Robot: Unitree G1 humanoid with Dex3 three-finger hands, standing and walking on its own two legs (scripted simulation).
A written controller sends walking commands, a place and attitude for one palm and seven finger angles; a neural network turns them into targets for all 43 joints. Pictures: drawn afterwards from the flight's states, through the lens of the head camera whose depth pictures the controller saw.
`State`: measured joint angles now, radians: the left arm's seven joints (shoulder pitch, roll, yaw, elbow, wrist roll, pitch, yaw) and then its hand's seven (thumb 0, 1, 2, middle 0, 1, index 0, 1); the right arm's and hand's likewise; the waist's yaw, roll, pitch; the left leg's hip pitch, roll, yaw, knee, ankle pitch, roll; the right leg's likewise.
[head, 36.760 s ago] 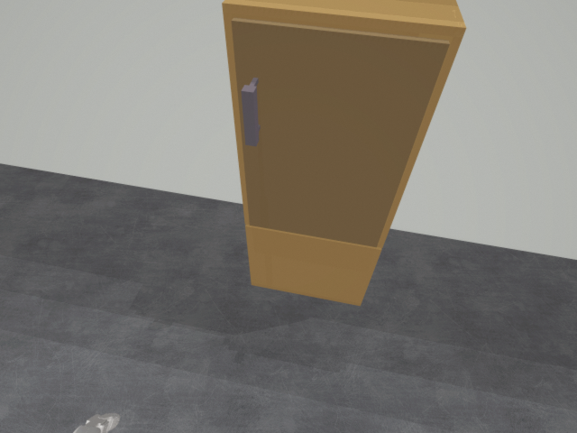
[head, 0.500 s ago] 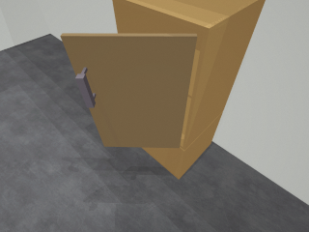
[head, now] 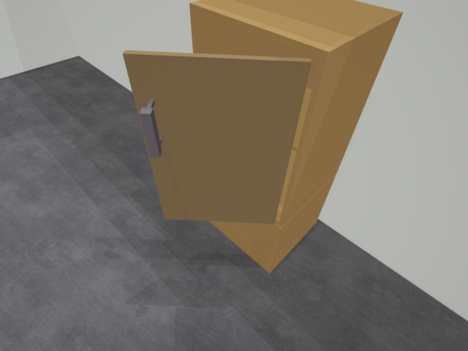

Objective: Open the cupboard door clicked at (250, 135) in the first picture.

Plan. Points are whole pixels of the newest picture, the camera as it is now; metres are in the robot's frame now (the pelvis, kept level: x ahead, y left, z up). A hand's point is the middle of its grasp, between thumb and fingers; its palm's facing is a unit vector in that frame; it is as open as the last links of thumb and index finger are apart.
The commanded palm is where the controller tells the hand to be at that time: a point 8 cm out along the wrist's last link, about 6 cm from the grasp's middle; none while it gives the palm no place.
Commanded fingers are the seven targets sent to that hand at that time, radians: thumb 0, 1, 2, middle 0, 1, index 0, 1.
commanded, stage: come to a stop and stand still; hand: left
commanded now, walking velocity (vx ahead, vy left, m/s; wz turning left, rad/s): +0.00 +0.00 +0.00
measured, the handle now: (153, 128) +0.59 +0.23 +0.05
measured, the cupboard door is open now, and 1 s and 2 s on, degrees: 42 42 42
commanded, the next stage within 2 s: look again from close up in 1.00 s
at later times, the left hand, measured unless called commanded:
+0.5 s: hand out of the picture +0.01 +0.19 -0.18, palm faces -0.01 -0.99 -0.17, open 7.3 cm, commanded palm none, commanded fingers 0.00 0.90 0.90 -0.20 -0.30 -0.20 -0.30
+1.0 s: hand out of the picture +0.03 +0.19 -0.18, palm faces +0.00 -0.99 -0.16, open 7.3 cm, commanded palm none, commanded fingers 0.00 0.90 0.90 -0.20 -0.30 -0.20 -0.30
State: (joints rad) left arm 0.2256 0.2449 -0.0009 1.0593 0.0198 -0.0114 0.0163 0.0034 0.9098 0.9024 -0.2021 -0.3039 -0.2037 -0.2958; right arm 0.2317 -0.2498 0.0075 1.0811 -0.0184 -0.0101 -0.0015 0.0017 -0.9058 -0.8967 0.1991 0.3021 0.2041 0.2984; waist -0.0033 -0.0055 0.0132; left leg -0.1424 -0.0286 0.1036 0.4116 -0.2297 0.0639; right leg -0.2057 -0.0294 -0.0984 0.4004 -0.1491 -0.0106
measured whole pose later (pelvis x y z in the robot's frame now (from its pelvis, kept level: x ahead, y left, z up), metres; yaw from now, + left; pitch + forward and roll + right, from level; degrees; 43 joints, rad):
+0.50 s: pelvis +0.02 +0.03 +0.00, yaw -1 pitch -2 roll +0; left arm 0.29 0.16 -0.02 1.12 0.02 0.00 0.04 0.00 0.91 0.90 -0.20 -0.30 -0.20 -0.30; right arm 0.23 -0.17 0.01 1.14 -0.01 -0.02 -0.02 0.00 -0.91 -0.90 0.20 0.30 0.20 0.30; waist 0.01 -0.02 0.04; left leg -0.12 -0.06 0.13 0.38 -0.24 0.10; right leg -0.20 -0.06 -0.07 0.40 -0.17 0.03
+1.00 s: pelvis +0.04 +0.03 +0.00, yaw -2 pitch -2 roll -1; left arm 0.31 0.12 0.00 1.12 0.02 0.00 0.05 0.00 0.91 0.90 -0.20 -0.30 -0.20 -0.30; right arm 0.29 -0.12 0.01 1.17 -0.01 -0.02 -0.04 0.00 -0.91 -0.90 0.20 0.30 0.20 0.30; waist 0.00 -0.01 0.04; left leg -0.08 -0.07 0.14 0.38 -0.28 0.11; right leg -0.18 -0.06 -0.05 0.43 -0.21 0.04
